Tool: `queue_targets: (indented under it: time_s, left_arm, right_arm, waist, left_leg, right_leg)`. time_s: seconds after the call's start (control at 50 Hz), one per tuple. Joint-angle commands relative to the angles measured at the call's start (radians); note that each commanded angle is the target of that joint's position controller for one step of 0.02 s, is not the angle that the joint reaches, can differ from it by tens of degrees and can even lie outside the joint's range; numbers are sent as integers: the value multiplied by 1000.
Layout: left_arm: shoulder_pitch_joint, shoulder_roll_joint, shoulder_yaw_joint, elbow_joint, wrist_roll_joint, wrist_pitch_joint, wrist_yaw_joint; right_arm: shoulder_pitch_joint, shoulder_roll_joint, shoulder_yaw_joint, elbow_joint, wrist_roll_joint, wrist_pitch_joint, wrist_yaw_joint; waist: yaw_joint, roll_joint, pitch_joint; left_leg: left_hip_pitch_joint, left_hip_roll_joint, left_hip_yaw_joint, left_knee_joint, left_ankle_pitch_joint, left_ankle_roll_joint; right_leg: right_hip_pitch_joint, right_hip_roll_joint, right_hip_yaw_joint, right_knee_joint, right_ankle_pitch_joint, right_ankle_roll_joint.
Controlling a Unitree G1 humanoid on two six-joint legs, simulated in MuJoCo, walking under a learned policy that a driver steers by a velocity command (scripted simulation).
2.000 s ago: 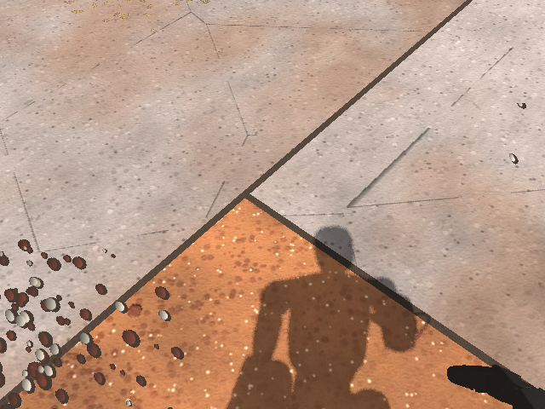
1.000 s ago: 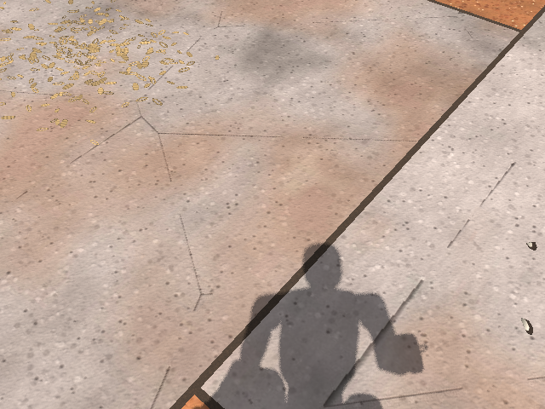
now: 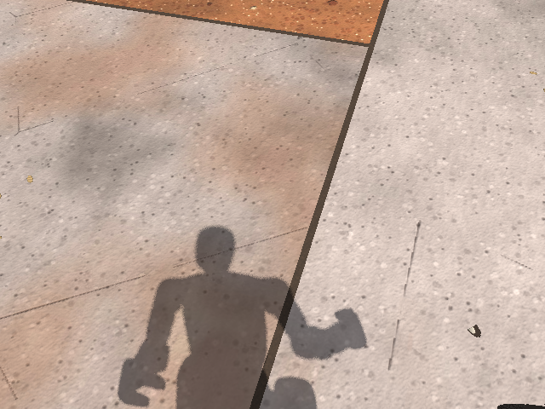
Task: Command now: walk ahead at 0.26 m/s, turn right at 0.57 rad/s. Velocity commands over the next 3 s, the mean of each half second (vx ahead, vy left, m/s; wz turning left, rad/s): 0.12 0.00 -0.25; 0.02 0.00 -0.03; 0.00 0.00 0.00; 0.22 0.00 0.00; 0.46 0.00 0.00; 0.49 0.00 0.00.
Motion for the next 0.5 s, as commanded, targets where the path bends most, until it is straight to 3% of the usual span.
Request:
queue_targets:
  time_s: [0.02, 0.06, 0.12, 0.14, 0.16, 0.18, 0.2, 0.22, 0.24, 0.26, 0.28, 0.32, 0.36, 0.42, 0.46, 0.48, 0.5]
  left_arm:
    - [-14, 180, 48, -74, -11, 8, 22]
    - [2, 163, 43, -68, -10, 19, 29]
    - [-5, 139, 34, -67, 0, 24, 40]
    - [-24, 128, 30, -72, 2, 23, 42]
    - [-33, 108, 22, -79, 4, 21, 41]
    - [-22, 69, 7, -100, 21, 15, 40]
    - [165, 41, -3, -81, 5, 12, 37]
    - [208, 123, 6, -56, 5, 19, 31]
    - [115, 174, 22, -58, -5, 37, 32]
    - [49, 170, 23, -62, -4, 60, 41]
    - [14, 162, 25, -68, 2, 80, 46]
    - [17, 109, 12, -62, 2, 98, 46]
    - [21, 67, -2, -46, 8, 88, 46]
    - [23, 74, 0, -21, 9, 78, 41]
    - [21, 77, 1, -9, 20, 77, 35]
    - [-2, 99, 2, -24, 35, 75, 35]
    - [-29, 149, 10, -35, 36, 75, 39]
  right_arm:
    - [-11, -40, -5, -62, 6, 3, 3]
    - [-41, -52, -6, -76, 12, 5, 14]
    - [-18, -97, -19, -78, 1, -6, 25]
    - [20, -103, -22, -68, -5, -14, 26]
    - [64, -116, -25, -60, -18, -24, 23]
    - [119, -158, -28, -64, -39, -29, 16]
    - [152, -178, -31, -54, -51, -14, 14]
    - [164, -106, -17, -52, -10, -1, 21]
    - [123, -76, -6, -66, 7, 9, 24]
    - [86, -65, 2, -69, 1, 24, 26]
    - [43, -49, 12, -73, 0, 37, 27]
    - [-9, -65, 9, -67, -12, 56, 26]
    - [-2, -72, 4, -55, -11, 64, 21]
    - [23, -83, 3, -38, 4, 70, 12]
    - [36, -66, 10, -27, 13, 74, 10]
    - [54, -48, 17, -18, 9, 70, 12]
    - [69, -52, 16, -19, -1, 66, 17]
  waist:
    - [-14, -117, -116]
    - [3, -133, -125]
    - [-12, -143, -128]
    - [-36, -143, -134]
    - [-60, -119, -158]
    - [-69, -21, -256]
    - [-6, 238, -369]
    - [-11, 192, -415]
    - [-38, 110, -315]
    - [-40, 52, -261]
    - [-32, 46, -192]
    - [-3, 111, -122]
    - [-14, 142, -133]
    - [-15, 126, -172]
    - [-4, 106, -147]
    - [-12, 69, -129]
    - [-50, -11, -87]
  left_leg:
    - [200, -103, 73, -185, 194, -12]
    - [211, -111, 58, -258, 236, -8]
    - [224, -95, 23, -326, 190, 28]
    - [266, -92, 30, -374, 210, 52]
    - [365, -66, 32, -438, 363, 81]
    - [568, 76, -87, -388, 723, 135]
    - [830, 304, -362, -351, 974, 350]
    - [811, 340, -489, -388, 722, 387]
    - [733, 285, -418, -409, 502, 351]
    - [649, 232, -354, -440, 320, 308]
    - [544, 198, -306, -479, 188, 287]
    - [375, 104, -184, -548, 45, 241]
    - [358, 71, -121, -551, 64, 241]
    - [388, 89, -128, -532, -17, 247]
    - [327, 64, -111, -534, -189, 196]
    - [280, 44, -96, -522, -281, 145]
    - [259, -12, -36, -490, -316, 102]
  right_leg:
    - [-76, -166, 95, -21, 540, -94]
    - [-30, -188, 134, 7, 445, -79]
    - [65, -233, 221, 102, 398, -69]
    - [82, -224, 230, 158, 401, -57]
    - [73, -173, 211, 246, 384, -25]
    - [-14, -100, 157, 429, 187, 16]
    - [-243, 24, 96, 696, -459, 84]
    - [-288, -23, 130, 798, -548, 113]
    - [-332, -53, 120, 861, -495, 139]
    - [-339, -77, 86, 858, -444, 155]
    - [-329, -99, 70, 812, -408, 165]
    - [-202, -122, 6, 625, -346, 168]
    - [-110, -118, -38, 463, -318, 165]
    - [-12, -119, -54, 258, -139, 139]
    - [75, -113, -68, 118, -27, 102]
    - [102, -167, -8, 99, 5, 75]
    - [43, -216, 46, 89, -75, 36]
Next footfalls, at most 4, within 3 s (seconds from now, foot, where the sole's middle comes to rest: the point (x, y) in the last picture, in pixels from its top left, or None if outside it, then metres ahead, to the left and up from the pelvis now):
0.16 left None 0.27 0.13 -0.78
0.48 right None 0.16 -0.11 -0.78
2.30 right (365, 337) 0.63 -0.15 -0.78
2.86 left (288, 227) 0.96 0.05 -0.78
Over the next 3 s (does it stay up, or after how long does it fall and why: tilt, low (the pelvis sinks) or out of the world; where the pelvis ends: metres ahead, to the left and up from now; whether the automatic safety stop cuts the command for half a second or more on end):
stays up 0.85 -0.02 -0.01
